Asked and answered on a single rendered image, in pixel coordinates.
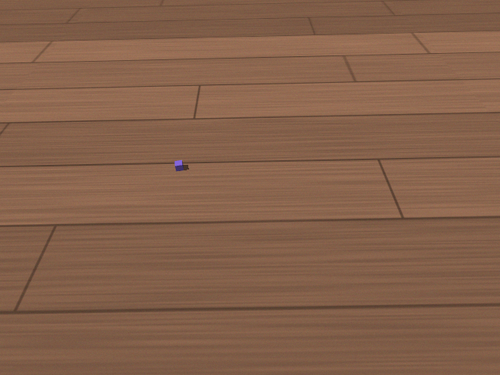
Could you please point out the cube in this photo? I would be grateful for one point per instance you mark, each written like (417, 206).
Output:
(179, 165)

